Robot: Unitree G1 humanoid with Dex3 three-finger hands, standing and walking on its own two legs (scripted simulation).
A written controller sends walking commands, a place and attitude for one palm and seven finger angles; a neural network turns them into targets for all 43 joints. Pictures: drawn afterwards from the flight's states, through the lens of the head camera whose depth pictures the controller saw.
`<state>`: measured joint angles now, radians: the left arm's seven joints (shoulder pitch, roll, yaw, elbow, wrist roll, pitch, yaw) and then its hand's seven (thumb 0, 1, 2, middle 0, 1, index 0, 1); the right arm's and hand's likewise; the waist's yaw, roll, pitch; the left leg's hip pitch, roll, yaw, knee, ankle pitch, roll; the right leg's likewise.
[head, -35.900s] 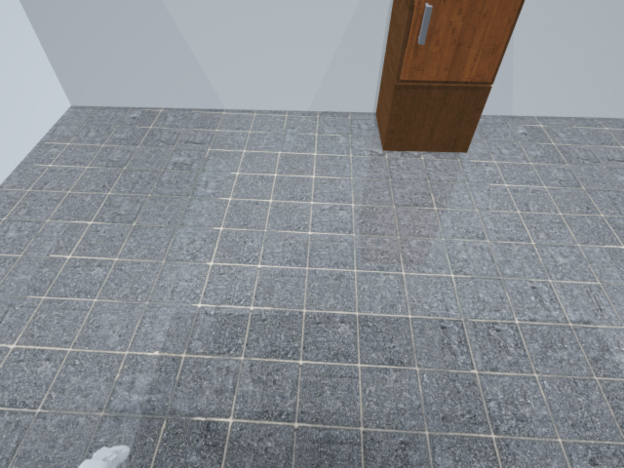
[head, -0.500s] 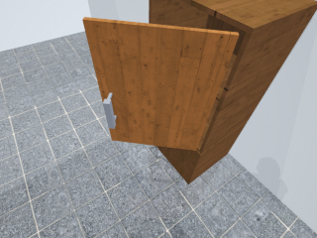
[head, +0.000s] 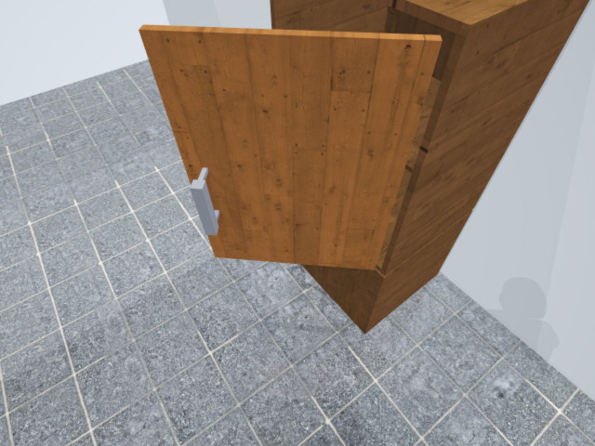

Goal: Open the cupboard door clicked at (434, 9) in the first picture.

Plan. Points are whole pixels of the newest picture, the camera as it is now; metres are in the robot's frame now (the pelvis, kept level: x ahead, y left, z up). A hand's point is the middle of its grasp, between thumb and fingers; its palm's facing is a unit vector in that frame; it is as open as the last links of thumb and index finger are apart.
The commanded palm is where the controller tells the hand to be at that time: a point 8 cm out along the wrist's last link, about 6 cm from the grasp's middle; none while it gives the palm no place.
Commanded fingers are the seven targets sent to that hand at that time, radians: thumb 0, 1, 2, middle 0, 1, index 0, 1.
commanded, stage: look again from close up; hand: left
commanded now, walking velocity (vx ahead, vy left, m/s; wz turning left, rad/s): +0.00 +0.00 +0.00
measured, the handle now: (208, 201) +0.58 +0.23 -0.09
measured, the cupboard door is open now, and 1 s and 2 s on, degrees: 47 47 47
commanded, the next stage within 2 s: shuffle to correct the standing spot in 0.34 s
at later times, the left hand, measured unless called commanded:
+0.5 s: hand out of the picture -0.01 +0.16 -0.17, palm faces +0.00 -0.98 -0.21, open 7.4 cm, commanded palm none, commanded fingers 0.00 0.90 0.90 -0.20 -0.30 -0.20 -0.30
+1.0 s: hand out of the picture +0.06 +0.21 -0.18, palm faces +0.06 -0.96 -0.26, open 7.4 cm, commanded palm none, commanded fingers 0.00 0.90 0.90 -0.20 -0.30 -0.20 -0.30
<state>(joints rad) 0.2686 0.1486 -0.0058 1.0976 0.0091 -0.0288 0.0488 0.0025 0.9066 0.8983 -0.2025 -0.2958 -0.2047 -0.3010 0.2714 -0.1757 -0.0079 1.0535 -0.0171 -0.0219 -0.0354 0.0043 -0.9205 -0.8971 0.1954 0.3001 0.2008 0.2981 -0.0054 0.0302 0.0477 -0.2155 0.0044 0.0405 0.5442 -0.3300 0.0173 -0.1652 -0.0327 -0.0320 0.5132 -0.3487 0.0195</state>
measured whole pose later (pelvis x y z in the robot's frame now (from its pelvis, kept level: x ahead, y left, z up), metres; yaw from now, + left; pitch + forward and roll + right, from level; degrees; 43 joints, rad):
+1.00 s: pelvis +0.03 +0.01 -0.01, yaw +0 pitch +0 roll +1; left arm 0.25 0.18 0.04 1.02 0.02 -0.03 0.03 0.00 0.90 0.90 -0.20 -0.30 -0.20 -0.30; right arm 0.30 -0.17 -0.01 1.04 -0.02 0.02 -0.02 0.00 -0.91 -0.90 0.20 0.30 0.20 0.30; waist 0.02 0.01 0.08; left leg -0.29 -0.03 0.06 0.80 -0.48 0.02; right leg -0.25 -0.07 -0.11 0.66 -0.37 -0.03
